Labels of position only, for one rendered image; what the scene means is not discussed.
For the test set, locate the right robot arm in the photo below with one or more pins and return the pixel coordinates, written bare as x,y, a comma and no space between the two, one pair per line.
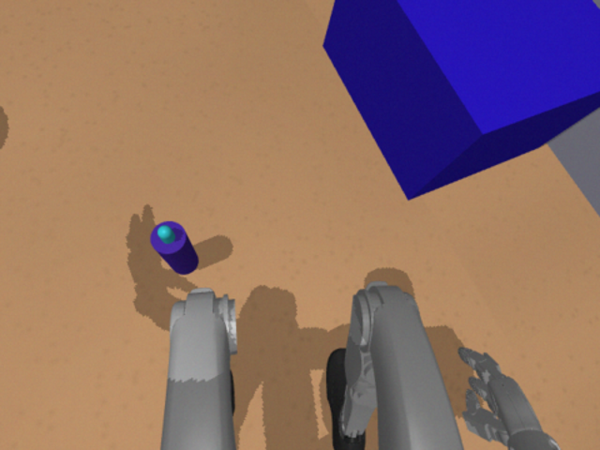
532,440

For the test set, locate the right robot foot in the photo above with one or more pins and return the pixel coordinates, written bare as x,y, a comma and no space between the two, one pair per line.
335,387

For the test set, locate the bottle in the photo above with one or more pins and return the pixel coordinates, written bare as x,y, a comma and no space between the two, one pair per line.
171,242

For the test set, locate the right robot hand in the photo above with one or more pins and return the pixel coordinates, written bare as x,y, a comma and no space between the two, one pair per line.
503,396

